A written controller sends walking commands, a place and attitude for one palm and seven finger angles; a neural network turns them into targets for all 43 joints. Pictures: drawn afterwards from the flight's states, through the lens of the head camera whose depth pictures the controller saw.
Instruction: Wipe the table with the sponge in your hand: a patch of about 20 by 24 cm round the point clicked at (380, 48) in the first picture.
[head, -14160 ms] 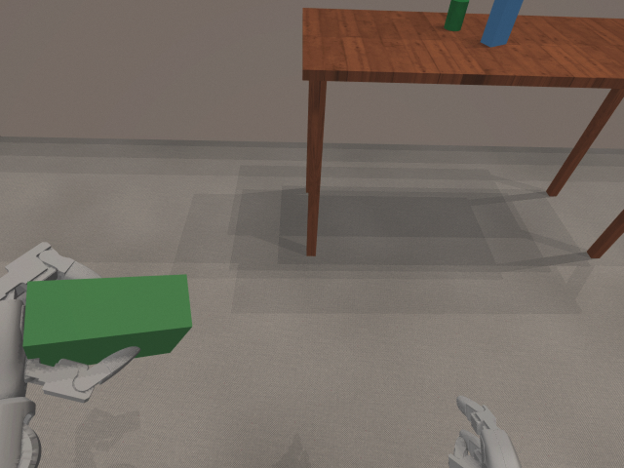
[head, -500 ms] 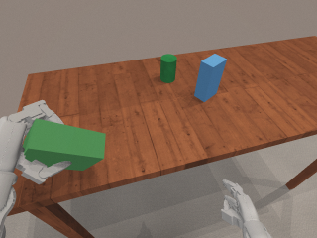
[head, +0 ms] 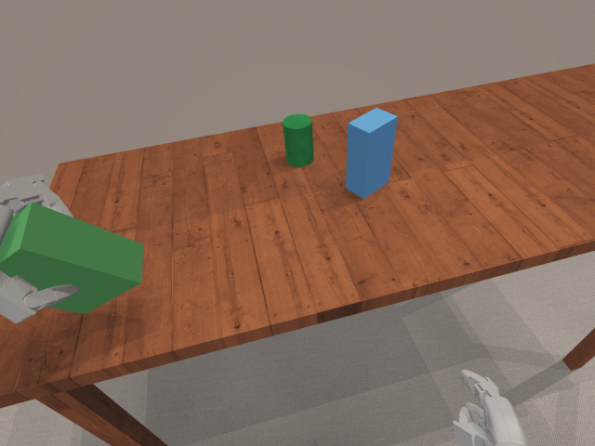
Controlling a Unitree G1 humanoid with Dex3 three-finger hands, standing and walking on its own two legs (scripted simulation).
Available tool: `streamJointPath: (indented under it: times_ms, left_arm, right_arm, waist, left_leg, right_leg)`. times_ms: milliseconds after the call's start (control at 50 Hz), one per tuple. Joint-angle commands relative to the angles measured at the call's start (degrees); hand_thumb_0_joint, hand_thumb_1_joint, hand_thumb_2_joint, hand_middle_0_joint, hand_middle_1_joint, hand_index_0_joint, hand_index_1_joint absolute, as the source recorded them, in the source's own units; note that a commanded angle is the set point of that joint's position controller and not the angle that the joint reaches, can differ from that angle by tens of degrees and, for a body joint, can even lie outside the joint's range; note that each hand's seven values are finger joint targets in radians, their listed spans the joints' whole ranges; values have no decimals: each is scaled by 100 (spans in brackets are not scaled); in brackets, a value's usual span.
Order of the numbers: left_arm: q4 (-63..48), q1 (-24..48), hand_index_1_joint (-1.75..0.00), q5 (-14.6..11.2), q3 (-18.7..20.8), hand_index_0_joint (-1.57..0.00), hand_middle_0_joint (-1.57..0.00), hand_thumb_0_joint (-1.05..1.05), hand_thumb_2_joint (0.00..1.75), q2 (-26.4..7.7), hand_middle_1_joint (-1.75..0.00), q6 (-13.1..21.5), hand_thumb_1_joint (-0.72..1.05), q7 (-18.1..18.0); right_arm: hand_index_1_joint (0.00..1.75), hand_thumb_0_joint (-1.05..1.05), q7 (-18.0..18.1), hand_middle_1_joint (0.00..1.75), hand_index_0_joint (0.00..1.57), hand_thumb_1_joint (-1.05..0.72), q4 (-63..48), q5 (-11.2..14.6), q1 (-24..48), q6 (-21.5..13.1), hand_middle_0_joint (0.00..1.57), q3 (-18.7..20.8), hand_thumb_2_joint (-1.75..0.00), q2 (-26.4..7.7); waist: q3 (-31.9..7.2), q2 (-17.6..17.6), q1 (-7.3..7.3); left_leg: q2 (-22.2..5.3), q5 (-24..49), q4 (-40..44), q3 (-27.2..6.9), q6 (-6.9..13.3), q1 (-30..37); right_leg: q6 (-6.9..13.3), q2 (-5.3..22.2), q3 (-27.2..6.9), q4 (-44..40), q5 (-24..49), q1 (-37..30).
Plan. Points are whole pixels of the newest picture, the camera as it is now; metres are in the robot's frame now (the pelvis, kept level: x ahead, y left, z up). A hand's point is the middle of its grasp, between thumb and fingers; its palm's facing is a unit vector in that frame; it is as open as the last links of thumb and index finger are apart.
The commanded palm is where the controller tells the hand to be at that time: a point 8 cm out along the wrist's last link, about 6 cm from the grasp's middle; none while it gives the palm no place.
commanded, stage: turn the palm down, sponge in hand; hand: left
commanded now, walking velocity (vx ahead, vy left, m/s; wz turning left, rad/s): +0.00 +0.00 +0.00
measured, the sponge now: (80, 270) +0.25 +0.28 +0.16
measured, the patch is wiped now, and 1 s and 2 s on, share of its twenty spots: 0.00 0.00 0.00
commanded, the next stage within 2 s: move the sponge above the wiping area in 1.34 s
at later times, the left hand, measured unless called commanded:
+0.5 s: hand out of the picture +0.22 +0.33 +0.22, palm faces +0.24 -0.24 -0.94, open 9.5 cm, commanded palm +0.17 +0.33 +0.29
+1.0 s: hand out of the picture +0.21 +0.32 +0.23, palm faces +0.28 -0.08 -0.96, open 9.5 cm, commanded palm +0.15 +0.32 +0.30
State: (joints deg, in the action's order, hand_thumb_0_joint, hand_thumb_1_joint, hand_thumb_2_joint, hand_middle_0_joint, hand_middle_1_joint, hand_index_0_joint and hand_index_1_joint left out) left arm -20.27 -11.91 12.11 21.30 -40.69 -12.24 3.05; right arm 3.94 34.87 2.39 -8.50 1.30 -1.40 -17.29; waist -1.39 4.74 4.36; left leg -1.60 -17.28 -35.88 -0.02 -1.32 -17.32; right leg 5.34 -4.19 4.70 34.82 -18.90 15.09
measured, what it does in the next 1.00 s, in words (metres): shifts its weight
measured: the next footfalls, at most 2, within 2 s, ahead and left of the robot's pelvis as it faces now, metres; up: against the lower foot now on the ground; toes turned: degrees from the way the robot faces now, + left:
none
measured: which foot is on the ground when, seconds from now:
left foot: down 0.00-1.00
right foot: down 0.00-1.00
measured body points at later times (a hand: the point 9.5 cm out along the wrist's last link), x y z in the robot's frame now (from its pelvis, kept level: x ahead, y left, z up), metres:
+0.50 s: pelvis -0.03 +0.04 +0.01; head -0.05 +0.01 +0.46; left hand +0.20 +0.34 +0.27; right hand +0.23 -0.15 -0.06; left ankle +0.02 +0.14 -0.73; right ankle +0.00 -0.05 -0.73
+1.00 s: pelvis -0.05 +0.05 +0.01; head -0.07 +0.00 +0.46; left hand +0.19 +0.32 +0.28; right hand +0.22 -0.14 -0.05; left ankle +0.02 +0.14 -0.73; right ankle +0.00 -0.05 -0.73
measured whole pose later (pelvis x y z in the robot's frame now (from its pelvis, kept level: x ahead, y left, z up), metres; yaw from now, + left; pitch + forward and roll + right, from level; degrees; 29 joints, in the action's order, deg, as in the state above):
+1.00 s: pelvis -0.05 +0.05 +0.01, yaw -1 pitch -6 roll +1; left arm -24.6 3.3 42.2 1.6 -39.4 -28.4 8.6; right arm 4.3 36.8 3.6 1.9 3.8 -5.1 -15.9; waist 2.8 6.0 9.0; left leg 2.0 -8.6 -25.2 3.1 2.3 -10.5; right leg 2.3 -0.7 1.5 28.5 -11.7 10.7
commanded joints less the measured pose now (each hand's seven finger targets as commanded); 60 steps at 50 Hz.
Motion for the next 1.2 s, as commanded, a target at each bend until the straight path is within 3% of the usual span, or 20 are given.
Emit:
streamJointPath:
  times_ms: [0, 100, 120, 180, 220, 320, 340, 400, 420, 500, 520, 540, 620, 740, 820, 880, 920, 1060, 1120, 1180]
  left_arm:
    - [-1013, 1007, -160, 308, 673, -120, -120, 0, 130, -1613, -160, -11, 10, 70]
    - [-1594, 1256, -160, 691, 718, -120, -120, 0, 130, -1788, -160, 147, 10, -39]
    - [-1600, 1277, -160, 761, 878, -120, -120, 0, 130, -1944, -160, 65, 10, -144]
    - [-1283, 1303, -160, 979, 772, -120, -120, 0, 130, -1810, -160, -160, 10, -352]
    - [-1198, 1507, -160, 1117, 713, -120, -120, 0, 130, -1839, -160, -518, 10, -384]
    - [-1078, 2015, -160, 1550, -139, -120, -120, 0, 130, -1471, -160, -1206, 10, -8]
    - [-1190, 2219, -160, 1664, -454, -120, -120, 0, 130, -1323, -160, -1243, 10, 112]
    - [-1442, 2487, -160, 2054, -648, -120, -120, 0, 130, -1447, -160, -1269, 10, 379]
    - [-1547, 2629, -160, 2142, -556, -120, -120, 0, 130, -1511, -160, -1295, 10, 401]
    - [-1787, 2795, -160, 2475, -429, -120, -120, 0, 130, -1696, -160, -1141, 10, 346]
    - [-1784, 2818, -160, 2525, -159, -120, -120, 0, 130, -1875, -160, -1211, 10, 279]
    - [-1762, 2960, -160, 2534, -301, -120, -120, 0, 130, -1730, -160, -1241, 10, 235]
    - [-1249, 2971, -160, 2680, -406, -120, -120, 0, 130, -1573, -160, -1622, 10, 242]
    - [-1416, 3013, -160, 2850, -973, -120, -120, 0, 130, -1122, -160, -1688, 10, 438]
    - [-1398, 2973, -160, 3098, -781, -120, -120, 0, 130, -1394, -160, -1638, 10, 365]
    - [-1406, 3279, -160, 3241, -796, -120, -120, 0, 130, -1471, -160, -1554, 10, 277]
    - [-1453, 3366, -160, 3355, -616, -120, -120, 0, 130, -1647, -160, -1526, 10, 202]
    - [-1121, 3170, -160, 3194, -900, -120, -120, 0, 130, -1202, -160, -1521, 10, 248]
    - [-1075, 2977, -160, 3202, -834, -120, -120, 0, 130, -1244, -160, -1543, 10, 275]
    - [-1068, 2997, -160, 3209, -945, -120, -120, 0, 130, -1207, -160, -1486, 10, 289]
  right_arm:
    - [30, 0, 100, 30, 20, -90, -1179, 67, 1044, -288, 20, 166, -90, -485]
    - [30, 0, 176, 30, 20, -90, -1224, 15, 1103, -397, 20, 175, -90, -435]
    - [30, 0, 165, 30, 20, -90, -1244, 72, 1388, -463, 20, 135, -90, -397]
    - [30, 0, 169, 30, 20, -90, -1148, 28, 1236, -390, 20, 111, -90, -399]
    - [30, 0, 130, 30, 20, -90, -1144, 129, 1680, -360, 20, 29, -90, -371]
    - [30, 0, 122, 30, 20, -90, -1168, 222, 2121, -269, 20, -154, -90, -346]
    - [30, 0, 133, 30, 20, -90, -1158, 185, 1994, -228, 20, -152, -90, -375]
    - [30, 0, 180, 30, 20, -90, -1159, 175, 2082, -182, 20, -182, -90, -353]
    - [30, 0, 165, 30, 20, -90, -1233, 227, 2445, -258, 20, -249, -90, -253]
    - [30, 0, 160, 30, 20, -90, -1084, 117, 2219, -201, 20, -187, -90, -311]
    - [30, 0, 123, 30, 20, -90, -1116, 143, 2548, -266, 20, -226, -90, -264]
    - [30, 0, 122, 30, 20, -90, -1068, 106, 2412, -218, 20, -215, -90, -292]
    - [30, 0, 61, 30, 20, -90, -983, 193, 2653, -155, 20, -227, -90, -293]
    - [30, 0, 49, 30, 20, -90, -1065, 194, 2598, -134, 20, -218, -90, -310]
    - [30, 0, 31, 30, 20, -90, -1082, 199, 2730, -148, 20, -241, -90, -286]
    - [30, 0, 45, 30, 20, -90, -975, 116, 2573, -94, 20, -190, -90, -358]
    - [30, 0, 18, 30, 20, -90, -1025, 136, 2755, -157, 20, -215, -90, -282]
    - [30, 0, 0, 30, 20, -90, -919, 143, 2563, -137, 20, -191, -90, -280]
    - [30, 0, -16, 30, 20, -90, -1003, 160, 2692, -188, 20, -205, -90, -251]
    - [30, 0, 5, 30, 20, -90, -944, 110, 2485, -168, 20, -160, -90, -324]
  waist:
    - [-896, -498, 66]
    - [-1124, -206, 181]
    - [-990, 18, 252]
    - [-898, -100, 301]
    - [-760, 189, 366]
    - [-502, 131, 316]
    - [-569, 61, 259]
    - [-735, 70, 278]
    - [-736, 227, 347]
    - [-1009, 340, 436]
    - [-1023, 411, 538]
    - [-1059, 343, 526]
    - [-722, 164, 531]
    - [-774, 79, 471]
    - [-761, 16, 494]
    - [-899, 235, 510]
    - [-954, 202, 555]
    - [-768, -56, 483]
    - [-657, -89, 489]
    - [-764, -108, 456]
  left_leg:
    - [62, 1140, 3, -139, 277, 28]
    - [87, 1419, 147, -122, 310, 462]
    - [121, 1381, 173, -118, 273, 514]
    - [49, 1389, 471, -127, 275, 437]
    - [74, 1239, 673, -138, 224, 499]
    - [54, 953, 1113, -205, 224, 542]
    - [38, 933, 1150, -194, 254, 584]
    - [67, 824, 1393, -309, 281, 776]
    - [107, 691, 1462, -352, 256, 798]
    - [76, 759, 1650, -476, 255, 931]
    - [88, 600, 1718, -535, 226, 848]
    - [64, 691, 1704, -496, 221, 818]
    - [81, 513, 1822, -506, 159, 687]
    - [88, 371, 1774, -460, 212, 700]
    - [101, 86, 1846, -521, 220, 641]
    - [154, 420, 1708, -478, 225, 775]
    - [175, 293, 1742, -506, 223, 762]
    - [208, 688, 1546, -366, 228, 868]
    - [234, 479, 1537, -338, 219, 811]
    - [234, 626, 1454, -317, 241, 842]
  right_leg:
    - [-779, 1058, -1366, -777, 2381, -525]
    - [-587, 850, -1155, -829, 1871, -385]
    - [-461, 769, -1311, -934, 1517, -351]
    - [-450, 705, -949, -914, 1341, -367]
    - [-342, 646, -1021, -1043, 983, -393]
    - [-318, 543, -789, -1198, 554, -361]
    - [-346, 562, -684, -1234, 550, -379]
    - [-328, 496, -615, -1252, 419, -447]
    - [-235, 426, -755, -1263, 287, -514]
    - [-229, 430, -629, -1176, 437, -725]
    - [-136, 347, -831, -1162, 389, -877]
    - [-169, 430, -666, -1124, 444, -921]
    - [-128, 360, -806, -1228, 330, -771]
    - [-169, 447, -740, -1187, 336, -754]
    - [-132, 349, -973, -1210, 86, -749]
    - [-127, 454, -914, -1149, 203, -766]
    - [-68, 347, -1152, -1208, 44, -828]
    - [-128, 492, -1064, -1372, 165, -643]
    - [-83, 436, -1308, -1533, -107, -553]
    - [-134, 527, -1184, -1492, 16, -596]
